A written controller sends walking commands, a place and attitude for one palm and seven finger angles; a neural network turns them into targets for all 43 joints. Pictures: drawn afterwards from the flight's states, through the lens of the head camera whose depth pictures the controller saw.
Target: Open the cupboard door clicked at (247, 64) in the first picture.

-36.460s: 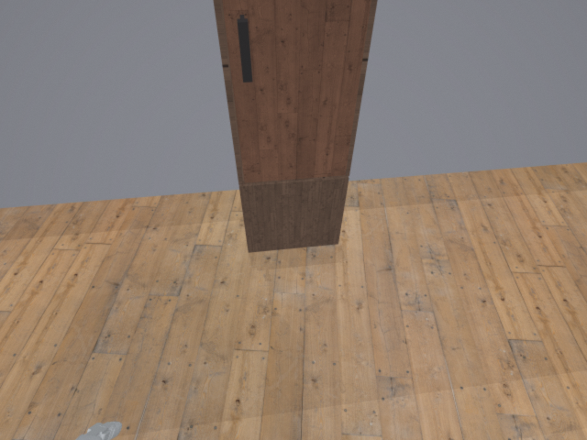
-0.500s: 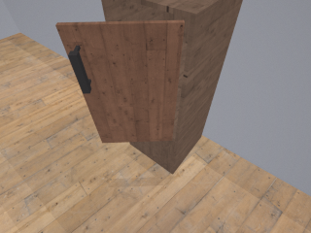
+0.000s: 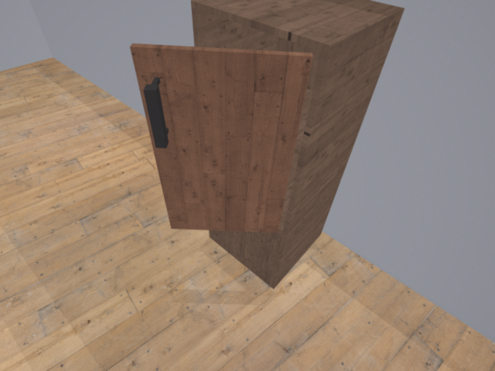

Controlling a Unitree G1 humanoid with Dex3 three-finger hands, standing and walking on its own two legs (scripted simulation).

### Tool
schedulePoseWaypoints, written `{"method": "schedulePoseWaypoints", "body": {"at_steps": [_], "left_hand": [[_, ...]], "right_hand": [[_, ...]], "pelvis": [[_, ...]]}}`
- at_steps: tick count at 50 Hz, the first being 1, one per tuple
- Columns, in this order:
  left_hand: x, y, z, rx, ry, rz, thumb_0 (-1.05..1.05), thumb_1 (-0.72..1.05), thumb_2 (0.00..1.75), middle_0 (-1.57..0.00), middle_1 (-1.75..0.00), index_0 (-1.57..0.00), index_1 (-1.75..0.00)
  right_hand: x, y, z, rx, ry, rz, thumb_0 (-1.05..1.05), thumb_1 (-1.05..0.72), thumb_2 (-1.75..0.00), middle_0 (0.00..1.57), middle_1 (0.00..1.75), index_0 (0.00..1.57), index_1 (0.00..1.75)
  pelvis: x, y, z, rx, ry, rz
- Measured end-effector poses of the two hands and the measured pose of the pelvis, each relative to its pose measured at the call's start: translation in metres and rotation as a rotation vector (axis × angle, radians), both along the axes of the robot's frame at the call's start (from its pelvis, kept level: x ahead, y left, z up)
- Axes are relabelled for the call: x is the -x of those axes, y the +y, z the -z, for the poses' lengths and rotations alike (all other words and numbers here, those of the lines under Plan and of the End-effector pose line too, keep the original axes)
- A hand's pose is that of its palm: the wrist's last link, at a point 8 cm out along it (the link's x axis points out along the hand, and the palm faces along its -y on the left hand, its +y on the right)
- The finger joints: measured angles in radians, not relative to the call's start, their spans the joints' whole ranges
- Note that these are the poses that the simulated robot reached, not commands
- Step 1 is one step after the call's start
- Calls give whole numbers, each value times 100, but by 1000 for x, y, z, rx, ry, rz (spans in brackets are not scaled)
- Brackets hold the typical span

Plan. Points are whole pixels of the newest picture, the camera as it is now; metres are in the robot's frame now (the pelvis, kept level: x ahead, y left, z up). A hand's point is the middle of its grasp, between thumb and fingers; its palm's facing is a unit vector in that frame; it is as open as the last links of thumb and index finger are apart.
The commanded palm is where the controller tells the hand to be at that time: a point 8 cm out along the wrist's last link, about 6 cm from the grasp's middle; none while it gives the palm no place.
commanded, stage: come to a stop and stand still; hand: left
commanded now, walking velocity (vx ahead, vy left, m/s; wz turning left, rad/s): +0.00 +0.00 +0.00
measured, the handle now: (159, 113) +0.59 +0.24 +0.12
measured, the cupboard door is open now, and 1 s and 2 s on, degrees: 40 40 40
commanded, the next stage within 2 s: look again from close up in 1.66 s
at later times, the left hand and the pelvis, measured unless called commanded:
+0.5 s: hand out of the picture -0.05 +0.20 -0.18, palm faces +0.03 -0.99 -0.14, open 7.4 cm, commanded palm none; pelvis -0.02 +0.05 +0.00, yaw -1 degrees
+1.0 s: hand out of the picture -0.10 +0.20 -0.18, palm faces +0.04 -0.99 -0.15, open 7.4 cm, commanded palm none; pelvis -0.04 +0.05 +0.00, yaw -1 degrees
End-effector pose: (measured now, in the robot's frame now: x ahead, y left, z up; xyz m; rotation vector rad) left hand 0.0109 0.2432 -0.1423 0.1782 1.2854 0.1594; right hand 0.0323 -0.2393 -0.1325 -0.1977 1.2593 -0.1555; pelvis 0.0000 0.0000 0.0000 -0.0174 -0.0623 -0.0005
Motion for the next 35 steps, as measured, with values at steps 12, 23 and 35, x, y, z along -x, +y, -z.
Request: {"method": "schedulePoseWaypoints", "body": {"at_steps": [12, 23, 35], "left_hand": [[47, -1, 9, 65, 128, -26, 0, 91, 90, -20, -30, -20, -30], [65, 6, 12, 86, 147, -39, 0, 91, 90, -20, -30, -20, -30], [89, 15, 9, 70, 168, -51, 0, 91, 90, -19, -30, -20, -30]], "right_hand": [[50, 52, 7, -51, 123, 59, 1, -91, -90, 21, 30, 20, 30], [64, 77, 10, -63, 130, 91, 1, -91, -90, 21, 30, 20, 30], [66, 76, 12, -58, 96, 99, 1, -91, -90, 20, 30, 20, 30]], "pelvis": [[7, 28, -1, 4, 12, 8], [15, 47, 0, 1, 16, 11], [26, 54, 1, 0, 16, 18]]}}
